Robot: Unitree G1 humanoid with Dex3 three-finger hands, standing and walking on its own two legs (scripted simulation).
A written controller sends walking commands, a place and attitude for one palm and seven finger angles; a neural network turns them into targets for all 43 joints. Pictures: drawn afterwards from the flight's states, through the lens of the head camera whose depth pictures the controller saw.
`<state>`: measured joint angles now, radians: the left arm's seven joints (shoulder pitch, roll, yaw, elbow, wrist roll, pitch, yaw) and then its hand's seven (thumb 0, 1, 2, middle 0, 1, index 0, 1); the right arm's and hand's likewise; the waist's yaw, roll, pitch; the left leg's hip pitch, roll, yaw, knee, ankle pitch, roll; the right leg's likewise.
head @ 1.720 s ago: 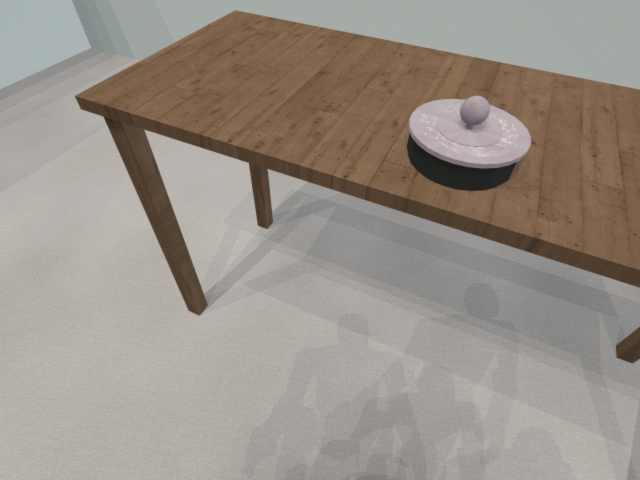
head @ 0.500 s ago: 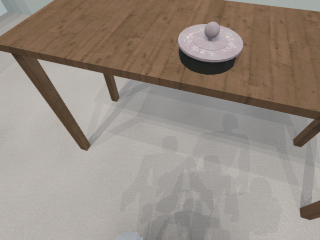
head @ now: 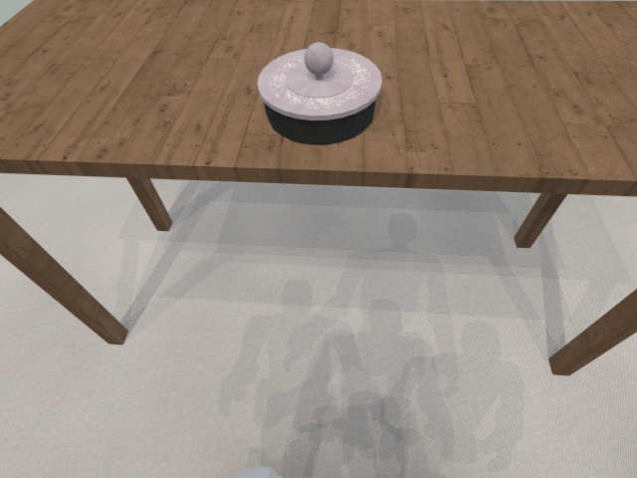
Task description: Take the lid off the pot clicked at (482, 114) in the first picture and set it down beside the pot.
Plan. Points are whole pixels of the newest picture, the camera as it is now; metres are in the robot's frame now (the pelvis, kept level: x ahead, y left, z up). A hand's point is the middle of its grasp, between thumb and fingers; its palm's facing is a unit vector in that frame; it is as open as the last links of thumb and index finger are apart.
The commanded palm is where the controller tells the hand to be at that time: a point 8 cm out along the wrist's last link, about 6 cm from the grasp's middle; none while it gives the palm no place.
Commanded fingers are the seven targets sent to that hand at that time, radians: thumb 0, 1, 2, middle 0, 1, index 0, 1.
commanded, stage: take the last steps up to it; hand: left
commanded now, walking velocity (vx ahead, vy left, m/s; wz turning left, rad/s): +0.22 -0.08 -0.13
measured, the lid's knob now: (318, 58) +0.65 +0.03 +0.17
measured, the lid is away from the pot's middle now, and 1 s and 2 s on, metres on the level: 0.00 0.00 0.00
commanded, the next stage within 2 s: come to a stop and stand still in 0.38 s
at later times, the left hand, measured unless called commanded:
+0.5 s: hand (220, 437) +0.19 +0.17 -0.16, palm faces -0.09 -0.98 -0.16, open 7.4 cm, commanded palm none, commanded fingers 0.00 0.90 0.90 -0.20 -0.30 -0.20 -0.30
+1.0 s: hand (214, 426) +0.21 +0.19 -0.19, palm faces +0.01 -0.98 -0.21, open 7.3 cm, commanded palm none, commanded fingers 0.00 0.90 0.90 -0.20 -0.30 -0.20 -0.30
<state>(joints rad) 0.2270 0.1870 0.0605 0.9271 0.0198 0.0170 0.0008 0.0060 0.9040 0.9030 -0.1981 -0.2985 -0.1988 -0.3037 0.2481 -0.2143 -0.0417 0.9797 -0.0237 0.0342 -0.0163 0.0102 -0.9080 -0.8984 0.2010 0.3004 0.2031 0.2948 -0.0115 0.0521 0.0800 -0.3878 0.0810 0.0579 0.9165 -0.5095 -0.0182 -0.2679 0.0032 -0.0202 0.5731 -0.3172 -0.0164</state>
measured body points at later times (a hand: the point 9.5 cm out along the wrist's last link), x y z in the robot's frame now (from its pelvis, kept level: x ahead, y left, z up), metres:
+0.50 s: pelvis +0.11 -0.01 +0.02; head +0.14 +0.00 +0.46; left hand +0.20 +0.22 -0.14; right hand +0.03 -0.21 -0.13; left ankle +0.07 +0.11 -0.73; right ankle +0.13 -0.16 -0.68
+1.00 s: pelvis +0.12 +0.00 -0.01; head +0.15 +0.03 +0.44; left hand +0.21 +0.24 -0.17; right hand +0.21 -0.27 -0.13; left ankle +0.16 +0.09 -0.73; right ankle +0.17 -0.16 -0.72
